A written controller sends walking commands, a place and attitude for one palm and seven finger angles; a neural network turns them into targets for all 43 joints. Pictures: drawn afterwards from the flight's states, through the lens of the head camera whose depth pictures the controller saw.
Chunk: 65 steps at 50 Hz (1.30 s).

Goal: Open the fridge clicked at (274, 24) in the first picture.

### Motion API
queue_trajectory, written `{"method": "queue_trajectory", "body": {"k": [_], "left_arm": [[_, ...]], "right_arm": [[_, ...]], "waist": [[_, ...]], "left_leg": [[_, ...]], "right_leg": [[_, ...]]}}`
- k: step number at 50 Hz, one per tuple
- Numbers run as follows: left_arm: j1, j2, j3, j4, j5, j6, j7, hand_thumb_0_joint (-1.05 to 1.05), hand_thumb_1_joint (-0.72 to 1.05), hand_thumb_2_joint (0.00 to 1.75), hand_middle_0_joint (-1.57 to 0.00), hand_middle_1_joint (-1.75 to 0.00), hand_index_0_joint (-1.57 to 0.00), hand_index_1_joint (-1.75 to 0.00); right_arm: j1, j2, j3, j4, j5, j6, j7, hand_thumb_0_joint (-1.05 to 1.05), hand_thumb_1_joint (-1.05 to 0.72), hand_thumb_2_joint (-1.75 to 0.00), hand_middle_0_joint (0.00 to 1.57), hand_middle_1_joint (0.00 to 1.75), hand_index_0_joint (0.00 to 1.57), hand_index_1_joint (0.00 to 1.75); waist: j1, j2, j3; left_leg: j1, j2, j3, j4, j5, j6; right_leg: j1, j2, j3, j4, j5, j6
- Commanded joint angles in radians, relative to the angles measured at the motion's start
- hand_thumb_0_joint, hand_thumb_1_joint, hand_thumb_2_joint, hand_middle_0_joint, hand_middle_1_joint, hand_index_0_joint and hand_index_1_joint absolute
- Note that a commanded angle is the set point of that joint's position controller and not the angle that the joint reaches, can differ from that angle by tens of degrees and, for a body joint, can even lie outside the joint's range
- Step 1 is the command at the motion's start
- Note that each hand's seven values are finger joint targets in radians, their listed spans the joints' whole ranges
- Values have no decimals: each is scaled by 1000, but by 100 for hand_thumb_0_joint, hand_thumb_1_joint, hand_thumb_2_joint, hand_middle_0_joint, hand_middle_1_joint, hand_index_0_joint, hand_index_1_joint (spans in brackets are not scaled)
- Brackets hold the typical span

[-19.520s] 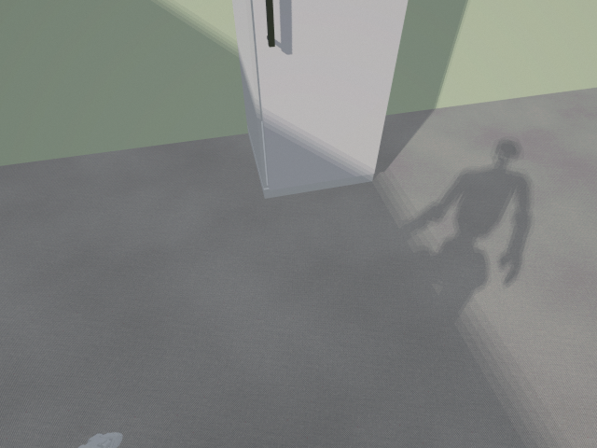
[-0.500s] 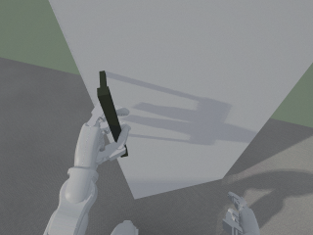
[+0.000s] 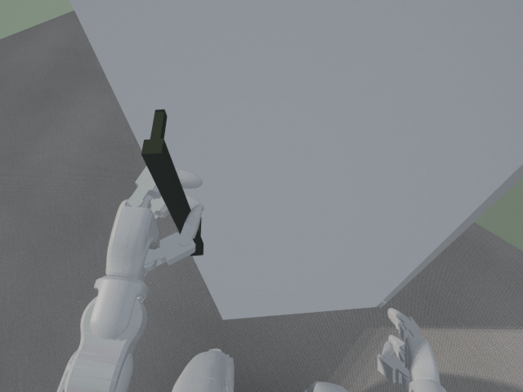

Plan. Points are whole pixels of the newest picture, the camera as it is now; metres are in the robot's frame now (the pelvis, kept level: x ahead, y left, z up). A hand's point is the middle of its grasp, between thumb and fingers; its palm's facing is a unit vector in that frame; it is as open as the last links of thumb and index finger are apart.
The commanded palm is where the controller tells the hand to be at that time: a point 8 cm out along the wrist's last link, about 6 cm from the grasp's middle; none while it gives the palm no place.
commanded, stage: walk backward, drawing the door open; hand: left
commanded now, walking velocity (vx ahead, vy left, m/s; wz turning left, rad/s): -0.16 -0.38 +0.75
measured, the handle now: (181, 196) +0.34 +0.11 +0.13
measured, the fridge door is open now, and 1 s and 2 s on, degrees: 48 66 63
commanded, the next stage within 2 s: stop walking and hold the door back in 0.38 s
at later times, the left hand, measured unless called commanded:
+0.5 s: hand (229, 336) +0.17 +0.04 +0.13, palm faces +0.44 -0.86 -0.24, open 6.3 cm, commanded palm +0.13 +0.08 +0.12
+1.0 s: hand (242, 350) +0.16 +0.02 +0.14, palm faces +0.52 -0.84 -0.17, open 5.6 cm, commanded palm +0.13 +0.07 +0.12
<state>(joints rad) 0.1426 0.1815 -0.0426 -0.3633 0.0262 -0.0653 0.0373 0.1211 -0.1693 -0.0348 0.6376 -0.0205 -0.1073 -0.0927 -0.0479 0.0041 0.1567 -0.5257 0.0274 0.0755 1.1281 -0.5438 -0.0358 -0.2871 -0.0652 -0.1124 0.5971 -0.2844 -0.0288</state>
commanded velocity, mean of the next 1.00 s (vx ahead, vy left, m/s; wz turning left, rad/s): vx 0.02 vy -0.09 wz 0.34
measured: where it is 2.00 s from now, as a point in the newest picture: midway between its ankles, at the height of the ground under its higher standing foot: outside the picture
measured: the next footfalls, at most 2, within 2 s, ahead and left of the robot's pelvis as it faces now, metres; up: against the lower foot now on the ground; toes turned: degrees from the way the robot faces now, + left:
left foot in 0.10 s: +0.01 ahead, +0.07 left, +0.00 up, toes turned +13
right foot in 0.38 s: +0.05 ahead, -0.33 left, +0.00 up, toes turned +16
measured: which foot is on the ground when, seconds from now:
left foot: up 0.00-0.08, down 0.10-0.38, up 0.40-0.68, down 0.70-1.00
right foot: down 0.00-0.10, up 0.12-0.36, down 0.38-0.70, up 0.72-1.00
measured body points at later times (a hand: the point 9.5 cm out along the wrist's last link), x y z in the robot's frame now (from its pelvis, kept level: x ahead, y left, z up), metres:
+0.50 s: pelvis -0.05 -0.20 -0.01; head +0.01 -0.19 +0.44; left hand +0.14 +0.08 +0.14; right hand +0.19 -0.36 -0.11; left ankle -0.08 -0.07 -0.65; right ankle +0.02 -0.34 -0.73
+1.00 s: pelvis -0.11 -0.27 +0.01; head -0.10 -0.25 +0.46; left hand +0.12 +0.07 +0.15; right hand +0.13 -0.35 -0.09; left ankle -0.11 -0.19 -0.73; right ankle -0.04 -0.41 -0.71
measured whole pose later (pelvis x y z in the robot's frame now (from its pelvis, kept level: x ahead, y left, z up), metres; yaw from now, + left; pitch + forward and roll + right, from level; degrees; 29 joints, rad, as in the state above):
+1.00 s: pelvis -0.11 -0.27 +0.01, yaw +31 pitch -1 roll -3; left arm -0.45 0.19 -0.07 0.37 -0.04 -0.06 0.09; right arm 0.18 -0.15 0.09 0.65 0.01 -0.05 -0.08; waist 0.04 0.05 0.05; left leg -0.28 0.01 0.04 0.49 -0.20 0.07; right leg -0.25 -0.02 -0.08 0.62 -0.40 0.02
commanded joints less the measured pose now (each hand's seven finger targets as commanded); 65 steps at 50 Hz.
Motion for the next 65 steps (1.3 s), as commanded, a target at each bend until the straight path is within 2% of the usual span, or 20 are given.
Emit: {"method": "queue_trajectory", "body": {"k": [1, 3, 5, 6, 11, 16, 18, 19, 22, 24, 31, 34, 36, 37, 40, 49, 54, 58, 61, 65], "left_arm": [[-206, 68, 73, -339, -19, -123, 18, 0, 90, 90, -45, -140, -45, -140], [-261, 54, 38, -371, -23, -121, 15, 0, 90, 90, -45, -140, -45, -140], [-268, 46, 14, -367, -13, -141, 11, 0, 90, 90, -45, -140, -45, -140], [-274, 77, 42, -364, 10, -164, 4, 0, 90, 90, -45, -140, -45, -140], [-262, 48, 55, -327, -7, -122, -4, 0, 90, 90, -45, -140, -45, -140], [-243, 84, 106, -287, -30, -92, 24, 0, 90, 90, -45, -140, -45, -140], [-250, 153, 155, -319, -30, -92, 33, 0, 90, 90, -45, -140, -45, -140], [-233, 241, 235, -322, -26, -90, 51, 0, 90, 90, -45, -140, -45, -140], [-164, 207, 247, -319, -40, -103, 50, 0, 90, 90, -45, -140, -45, -140], [-174, 165, 210, -288, -45, -118, 49, 0, 90, 90, -45, -140, -45, -140], [-475, 132, 156, -38, -43, -93, 110, 0, 90, 90, -45, -140, -45, -140], [-598, 143, 123, 13, -52, -99, 109, 0, 90, 90, -45, -140, -45, -140], [-694, 55, 15, 42, -65, -122, 98, 0, 90, 90, -45, -140, -45, -140], [-775, 173, 123, 129, -36, -126, 107, 0, 90, 90, -45, -140, -45, -140], [-850, 90, 49, 225, -47, -103, 85, 0, 90, 90, -45, -140, -45, -140], [-1098, 129, 65, 611, -61, -67, 66, 0, 90, 90, -45, -140, -45, -140], [-1124, 232, 163, 790, -65, -84, 72, 0, 90, 90, -45, -140, -45, -140], [-1190, 259, 218, 877, -51, -119, 66, 0, 90, 90, -45, -140, -45, -140], [-1179, 169, 153, 819, -63, -141, 51, 0, 90, 90, -45, -140, -45, -140], [-1158, 47, 52, 658, -97, -170, 25, 0, 90, 90, -45, -140, -45, -140]], "right_arm": [[-37, -36, 0, -185, -11, -73, -14, 0, -90, -90, 20, 30, 20, 30], [46, -61, -14, -181, -8, -87, -16, 0, -90, -90, 20, 30, 20, 30], [10, -149, -43, -206, -26, -81, -4, 0, -90, -90, 20, 30, 20, 30], [-3, -135, -31, -190, -29, -86, 8, 0, -90, -90, 20, 30, 20, 30], [-53, -150, -47, -146, -1, -76, 27, 0, -90, -90, 20, 30, 20, 30], [-61, -133, -32, -189, 39, -54, 33, 0, -90, -90, 20, 30, 20, 30], [-28, -68, -20, -173, 44, -45, 32, 0, -90, -90, 20, 30, 20, 30], [-54, -54, -17, -169, 39, -51, 27, 0, -90, -90, 20, 30, 20, 30], [-86, -60, -32, -164, 21, -61, 8, 0, -90, -90, 20, 30, 20, 30], [-115, -52, -5, -167, 19, -46, 6, 0, -90, -90, 20, 30, 20, 30], [-45, -97, 31, -180, 4, -4, -11, 0, -90, -90, 20, 30, 20, 30], [-30, -137, 12, -187, 13, 29, -6, 0, -90, -90, 20, 30, 20, 30], [-61, -139, 34, -208, 20, 33, 7, 0, -90, -90, 20, 30, 20, 30], [-55, -137, 37, -171, 16, 34, 8, 0, -90, -90, 20, 30, 20, 30], [-23, -155, 15, -142, 39, 34, 20, 0, -90, -90, 20, 30, 20, 30], [7, -176, 37, -79, 24, 16, -13, 0, -90, -90, 20, 30, 20, 30], [18, -161, 12, -60, 30, 7, -21, 0, -90, -90, 20, 30, 20, 30], [43, -168, 17, -23, 26, 0, -31, 0, -90, -90, 20, 30, 20, 30], [52, -164, 8, -20, 21, -6, -28, 0, -90, -90, 20, 30, 20, 30], [30, -159, 14, -74, 34, -14, -5, 0, -90, -90, 20, 30, 20, 30]], "waist": [[23, -191, -335], [-34, -92, -390], [-7, 249, -380], [-15, 126, -373], [36, 225, -322], [43, 238, -314], [37, -86, -351], [51, -217, -336], [55, -307, -334], [49, -191, -296], [54, -201, -415], [32, -9, -443], [46, 382, -411], [30, 338, -386], [26, 71, -374], [40, 137, -373], [72, -310, -292], [66, -248, -294], [27, -150, -333], [-1, 195, -356]], "left_leg": [[158, 18, 62, -378, 81, 7], [447, 53, 12, -686, 323, 35], [788, 560, -692, -804, 1172, 261], [747, 568, -733, -795, 1096, 270], [364, 334, -276, -767, 589, 147], [90, 193, -230, -787, 84, 97], [119, -9, -48, -394, 56, 9], [8, -53, -11, -80, -40, -17], [-119, 9, -57, 320, -90, -14], [-35, 36, -23, 127, -64, -11], [166, -28, -3, -447, 76, 29], [428, 8, -37, -780, 411, 54], [558, 321, -391, -794, 955, 202], [519, 348, -461, -809, 902, 233], [556, 293, -339, -757, 742, 244], [302, 177, -217, -791, 75, 147], [-78, -14, -93, -202, 41, 28], [76, 21, -30, -359, 129, 33], [382, -14, 42, -650, 370, 28], [458, 364, -575, -899, 266, 229]], "right_leg": [[150, -183, 39, -80, 534, -161], [-19, -123, 3, 159, 442, -96], [-493, 35, 73, 522, -299, 74], [-505, 28, 187, 606, -234, 64], [-162, -6, 192, 409, -7, 74], [257, 115, -4, -50, -30, 92], [210, -25, 89, -315, -21, 27], [158, -214, 265, -318, 73, -84], [203, -302, 241, -179, 551, -211], [198, -269, 84, -125, 611, -179], [260, -303, 201, -127, 656, -118], [165, -209, 150, 32, 499, -27], [-142, -27, 44, 233, -174, 79], [-170, -17, 103, 355, -265, 64], [-193, 17, 96, 311, -158, 67], [151, 53, 14, -122, -89, 37], [268, -319, 550, -365, -162, -175], [220, -225, 242, -218, 237, -116], [71, -140, 126, -104, 93, -39], [-187, 60, 100, 365, -299, 47]]}}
